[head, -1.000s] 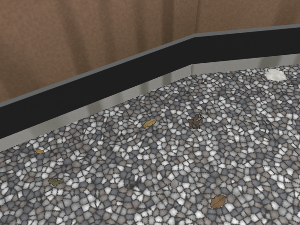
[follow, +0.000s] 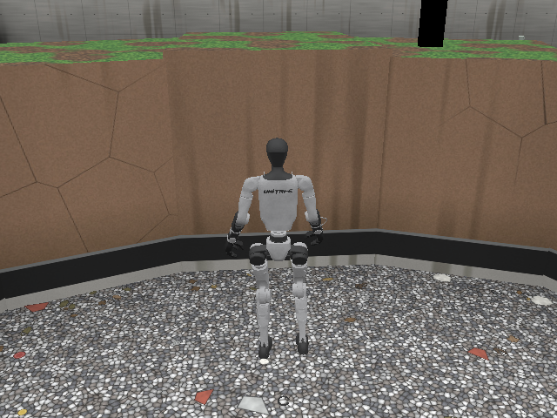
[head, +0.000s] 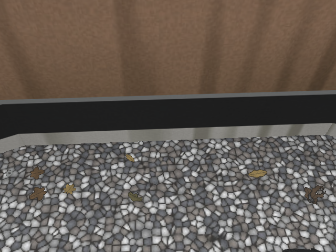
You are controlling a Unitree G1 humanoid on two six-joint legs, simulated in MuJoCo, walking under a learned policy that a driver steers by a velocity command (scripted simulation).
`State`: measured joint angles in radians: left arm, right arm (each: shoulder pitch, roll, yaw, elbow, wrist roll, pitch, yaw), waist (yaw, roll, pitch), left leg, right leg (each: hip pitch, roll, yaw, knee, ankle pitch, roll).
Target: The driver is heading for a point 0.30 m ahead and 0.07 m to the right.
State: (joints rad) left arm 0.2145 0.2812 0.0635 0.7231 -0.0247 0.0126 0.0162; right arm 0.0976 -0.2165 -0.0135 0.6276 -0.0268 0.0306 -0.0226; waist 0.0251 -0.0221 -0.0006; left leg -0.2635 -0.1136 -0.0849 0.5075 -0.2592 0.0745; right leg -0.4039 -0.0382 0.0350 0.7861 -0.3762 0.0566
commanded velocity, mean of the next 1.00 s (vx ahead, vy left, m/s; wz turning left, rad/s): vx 0.00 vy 0.00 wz -0.20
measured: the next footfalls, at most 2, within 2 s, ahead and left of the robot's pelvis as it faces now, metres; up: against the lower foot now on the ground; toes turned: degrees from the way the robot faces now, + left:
right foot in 0.14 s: +0.01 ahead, -0.13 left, +0.00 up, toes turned -7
left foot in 0.70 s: +0.12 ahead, +0.06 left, +0.00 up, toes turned -16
